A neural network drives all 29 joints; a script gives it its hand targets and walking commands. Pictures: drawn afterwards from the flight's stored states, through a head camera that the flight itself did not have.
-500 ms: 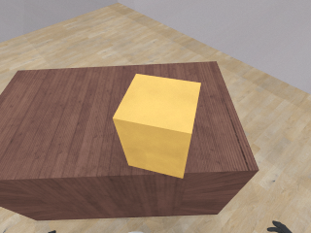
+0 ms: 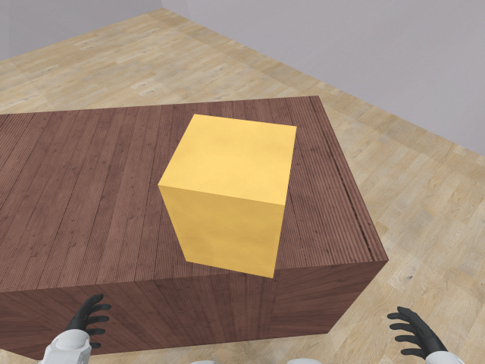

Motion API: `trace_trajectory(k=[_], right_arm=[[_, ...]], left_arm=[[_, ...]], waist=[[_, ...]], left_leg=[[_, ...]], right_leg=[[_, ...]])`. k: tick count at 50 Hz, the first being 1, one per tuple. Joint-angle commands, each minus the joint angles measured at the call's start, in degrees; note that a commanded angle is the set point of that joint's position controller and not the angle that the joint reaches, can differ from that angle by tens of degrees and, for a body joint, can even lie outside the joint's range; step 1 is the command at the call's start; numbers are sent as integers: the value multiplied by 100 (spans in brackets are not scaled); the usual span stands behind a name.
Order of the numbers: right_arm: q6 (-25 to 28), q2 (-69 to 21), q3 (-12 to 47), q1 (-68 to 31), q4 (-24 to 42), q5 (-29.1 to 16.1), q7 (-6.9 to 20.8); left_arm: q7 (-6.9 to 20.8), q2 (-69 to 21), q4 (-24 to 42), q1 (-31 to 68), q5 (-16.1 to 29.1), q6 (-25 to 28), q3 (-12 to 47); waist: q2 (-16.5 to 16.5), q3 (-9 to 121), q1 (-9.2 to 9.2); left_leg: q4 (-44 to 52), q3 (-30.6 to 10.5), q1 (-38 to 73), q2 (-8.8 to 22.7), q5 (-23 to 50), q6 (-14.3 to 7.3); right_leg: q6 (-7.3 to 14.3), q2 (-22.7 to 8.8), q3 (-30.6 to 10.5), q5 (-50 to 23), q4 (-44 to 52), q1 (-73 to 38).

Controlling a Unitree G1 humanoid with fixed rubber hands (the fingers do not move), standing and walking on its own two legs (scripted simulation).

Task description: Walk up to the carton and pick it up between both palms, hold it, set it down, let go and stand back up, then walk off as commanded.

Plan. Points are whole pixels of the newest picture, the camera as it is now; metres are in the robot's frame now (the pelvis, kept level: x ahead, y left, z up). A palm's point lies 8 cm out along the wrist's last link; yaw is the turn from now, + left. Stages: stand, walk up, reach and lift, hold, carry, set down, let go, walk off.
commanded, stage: reach and lift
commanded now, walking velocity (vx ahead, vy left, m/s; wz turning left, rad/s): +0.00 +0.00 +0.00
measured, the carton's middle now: (235, 200) +0.41 +0.02 +0.01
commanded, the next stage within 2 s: none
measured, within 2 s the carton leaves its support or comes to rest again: neither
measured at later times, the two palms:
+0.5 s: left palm (72, 353) +0.17 +0.29 -0.06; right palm (408, 350) +0.14 -0.24 -0.05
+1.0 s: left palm (76, 340) +0.18 +0.27 -0.02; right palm (405, 353) +0.13 -0.21 +0.00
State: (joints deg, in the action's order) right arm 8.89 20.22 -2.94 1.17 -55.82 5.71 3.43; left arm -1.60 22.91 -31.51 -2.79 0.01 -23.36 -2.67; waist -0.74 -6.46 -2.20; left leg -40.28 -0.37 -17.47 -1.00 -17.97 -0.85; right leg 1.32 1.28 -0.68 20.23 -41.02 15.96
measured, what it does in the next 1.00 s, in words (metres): stands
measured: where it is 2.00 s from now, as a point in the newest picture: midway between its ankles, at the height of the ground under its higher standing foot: outside the picture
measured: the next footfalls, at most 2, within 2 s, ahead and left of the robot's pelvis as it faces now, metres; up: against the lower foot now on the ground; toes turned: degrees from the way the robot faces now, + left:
none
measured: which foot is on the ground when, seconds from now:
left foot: down 0.00-1.00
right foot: down 0.00-1.00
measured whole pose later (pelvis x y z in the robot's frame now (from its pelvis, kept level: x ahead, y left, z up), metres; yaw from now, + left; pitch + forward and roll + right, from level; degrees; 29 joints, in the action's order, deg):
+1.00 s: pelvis -0.02 +0.02 +0.02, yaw -1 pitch -8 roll -1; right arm 8.5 7.4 -1.2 19.6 -17.2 -5.2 -8.7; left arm 7.0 20.1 -22.4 -9.6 0.7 -4.5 -2.3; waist -1.8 -6.1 0.7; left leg -30.8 1.3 -10.8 -0.7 -12.1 -1.1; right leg 2.2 1.1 -1.8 13.8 -30.3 9.3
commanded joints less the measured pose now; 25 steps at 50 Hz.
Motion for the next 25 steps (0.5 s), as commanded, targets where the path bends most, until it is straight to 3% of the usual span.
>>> trace_trajectory(k=[1, 3, 5, 8, 9, 13, 15, 17, 18, 19, 20, 21, 22, 25], right_arm=[[-31, 810, -727, 552, 861, -492, -172], [33, 773, -551, 586, 1227, -710, -205], [83, 801, -464, 701, 1482, -772, -209], [246, 616, -320, 874, 1872, -808, -267], [287, 501, -324, 939, 2009, -834, -328], [426, 194, -246, 1221, 2322, -781, -446], [489, -84, -82, 1452, 2270, -904, -540], [524, -225, -85, 1496, 2149, -857, -592], [523, -226, -86, 1546, 2128, -828, -624], [526, -270, -98, 1556, 2089, -827, -625], [516, -283, -156, 1563, 2038, -794, -646], [483, -344, -204, 1579, 1935, -705, -686], [458, -378, -266, 1519, 2084, -684, -660], [455, -431, -496, 1559, 2372, -654, -680]], left_arm=[[188, 509, 877, -112, -556, -403, -556], [195, 551, 884, -268, -608, -302, -781], [165, 539, 1148, -378, -652, -163, -904], [115, 457, 1318, -388, -611, 95, -1004], [126, 387, 1424, -367, -513, 198, -896], [200, 412, 1392, -482, -297, 572, -788], [276, 422, 1379, -558, -215, 729, -670], [354, 411, 1346, -571, -68, 904, -483], [371, 502, 1417, -515, -94, 952, -462], [382, 460, 1332, -578, -43, 1001, -415], [380, 506, 1449, -549, -11, 1032, -350], [410, 473, 1412, -471, 16, 1043, -278], [348, 451, 1616, -412, 118, 1162, -234], [301, 438, 1700, -559, 281, 1269, -39]], waist=[[-127, 759, 49], [-208, 830, 262], [-86, 1140, 385], [-199, 1294, 432], [-254, 1501, 353], [-404, 1422, 352], [-402, 1523, 166], [-337, 1326, 66], [-113, 1421, 40], [-158, 1369, 77], [-47, 1261, -17], [-77, 1001, -28], [235, 1084, -31], [375, 865, -53]], left_leg=[[905, 280, 1392, 337, 706, 206], [983, 339, 1299, 194, 1023, 137], [1074, 313, 1548, 196, 1548, 193], [1140, 387, 1420, 71, 1627, 127], [1168, 360, 1435, 43, 1721, 140], [1379, 517, 1472, -15, 1552, 84], [1414, 518, 1612, -42, 1588, 66], [1488, 491, 1778, -30, 1444, 66], [1529, 504, 1838, -2, 1465, 121], [1543, 462, 1856, 43, 1421, 135], [1590, 425, 2007, 67, 1343, 142], [1688, 446, 1890, 95, 980, 117], [1818, 422, 1967, 134, 952, 163], [2113, 363, 1820, 306, 533, 198]], right_leg=[[-11, -168, 290, -1320, 1195, 220], [-102, -148, 138, -1969, 1302, -94], [-107, -62, 162, -2243, 1348, -226], [-116, -46, 53, -2680, 1384, -551], [-161, -21, 80, -2872, 1332, -668], [-214, -81, 8, -2965, 1559, -779], [-243, -91, -47, -3241, 1560, -937], [-162, -96, -16, -2686, 1709, -767], [-149, -73, 30, -2415, 1708, -683], [-128, -107, 20, -2184, 1762, -584], [-64, -69, 60, -1912, 1846, -478], [-58, -94, 74, -1307, 1922, -386], [18, -67, 97, -1152, 1989, -330], [46, 5, 252, -788, 2037, -497]])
